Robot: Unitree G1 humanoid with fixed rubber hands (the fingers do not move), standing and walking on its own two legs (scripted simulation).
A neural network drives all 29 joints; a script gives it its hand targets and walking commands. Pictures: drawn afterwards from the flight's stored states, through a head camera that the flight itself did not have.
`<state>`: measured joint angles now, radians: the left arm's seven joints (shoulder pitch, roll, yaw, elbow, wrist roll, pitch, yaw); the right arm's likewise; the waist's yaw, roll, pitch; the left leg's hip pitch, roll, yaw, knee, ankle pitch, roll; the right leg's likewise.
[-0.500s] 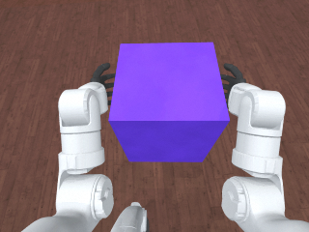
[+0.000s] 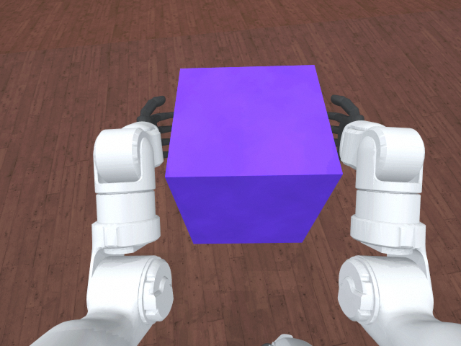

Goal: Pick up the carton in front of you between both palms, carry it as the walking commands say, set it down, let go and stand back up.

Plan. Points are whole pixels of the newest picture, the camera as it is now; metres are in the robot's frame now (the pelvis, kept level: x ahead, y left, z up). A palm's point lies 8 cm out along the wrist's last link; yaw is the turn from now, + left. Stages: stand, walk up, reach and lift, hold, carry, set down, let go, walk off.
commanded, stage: carry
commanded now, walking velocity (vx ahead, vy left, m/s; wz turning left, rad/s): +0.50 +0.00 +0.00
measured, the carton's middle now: (247, 164) +0.40 -0.01 +0.10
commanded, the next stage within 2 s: none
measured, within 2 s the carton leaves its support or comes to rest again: neither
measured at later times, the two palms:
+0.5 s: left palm (167, 38) +0.67 +0.15 +0.20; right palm (310, 44) +0.64 -0.15 +0.19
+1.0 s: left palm out of the picture +0.94 +0.17 +0.25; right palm out of the picture +0.97 -0.13 +0.25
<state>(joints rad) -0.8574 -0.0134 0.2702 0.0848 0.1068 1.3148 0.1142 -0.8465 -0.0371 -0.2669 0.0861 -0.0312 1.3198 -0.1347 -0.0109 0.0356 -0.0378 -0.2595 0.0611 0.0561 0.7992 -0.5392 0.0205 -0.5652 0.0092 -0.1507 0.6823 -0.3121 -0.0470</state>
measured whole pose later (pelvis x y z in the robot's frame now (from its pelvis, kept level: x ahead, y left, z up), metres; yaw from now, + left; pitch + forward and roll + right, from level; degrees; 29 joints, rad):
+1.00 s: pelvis +0.58 -0.02 +0.10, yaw +0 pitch +4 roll +0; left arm -0.82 0.01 0.24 0.09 0.03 1.33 0.16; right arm -0.86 -0.01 -0.29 0.10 -0.09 1.36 -0.12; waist 0.10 0.00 0.00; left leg -0.75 0.03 0.04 1.23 -0.41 0.05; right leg -0.31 0.00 -0.13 0.50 -0.41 -0.04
